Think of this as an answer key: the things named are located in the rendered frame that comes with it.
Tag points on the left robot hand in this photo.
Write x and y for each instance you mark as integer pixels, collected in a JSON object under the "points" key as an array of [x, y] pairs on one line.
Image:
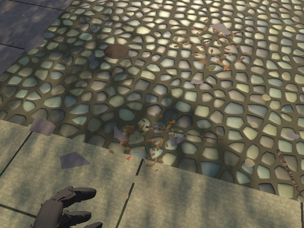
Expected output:
{"points": [[51, 214]]}

